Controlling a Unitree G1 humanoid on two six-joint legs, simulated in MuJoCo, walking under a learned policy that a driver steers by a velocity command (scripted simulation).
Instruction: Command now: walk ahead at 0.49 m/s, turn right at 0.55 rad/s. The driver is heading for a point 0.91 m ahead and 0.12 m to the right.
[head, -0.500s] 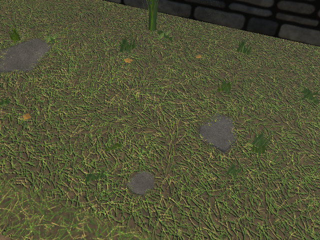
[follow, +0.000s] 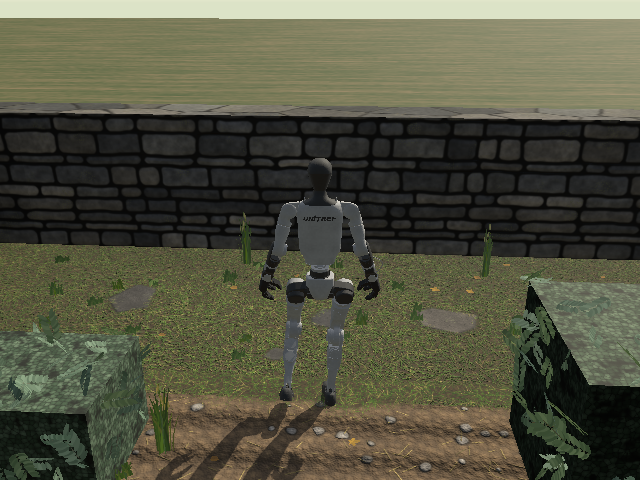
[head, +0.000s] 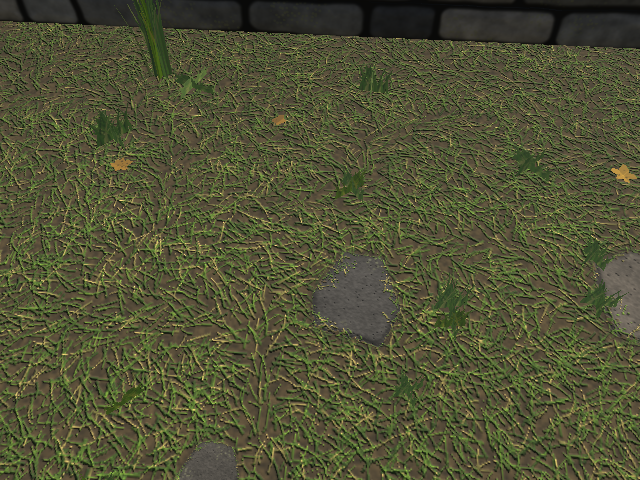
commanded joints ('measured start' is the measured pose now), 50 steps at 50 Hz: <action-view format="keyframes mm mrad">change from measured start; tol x32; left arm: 1 -32 115 25 -82 -4 -21 14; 50 5 93 25 -164 15 -28 8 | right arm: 1 65 -101 -34 -67 -23 14 -8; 11 -254 -104 -27 -211 -2 4 7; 17 169 -300 -97 -144 -39 -7 1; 50 111 -115 -43 -71 20 66 15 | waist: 1 -49 -17 -52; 15 -37 -133 -115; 17 -65 227 -396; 38 -82 48 38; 44 97 -215 -496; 50 -22 -91 -98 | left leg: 1 -107 55 -8 -107 64 -42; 15 204 -56 -5 -801 279 8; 18 841 376 -756 -904 -170 255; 31 398 167 90 -1068 416 154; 41 523 196 237 -721 992 95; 42 372 157 262 -513 902 60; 44 -210 -75 66 118 -276 -15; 50 -126 89 -11 -34 63 -16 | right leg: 1 42 -260 313 -254 166 -190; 14 176 -260 425 -26 64 -65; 19 -506 -120 193 882 -355 90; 38 -344 -182 -21 197 42 52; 42 264 -86 -47 88 70 -49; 44 770 -537 788 -60 -8 -296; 50 154 -364 197 -245 151 -129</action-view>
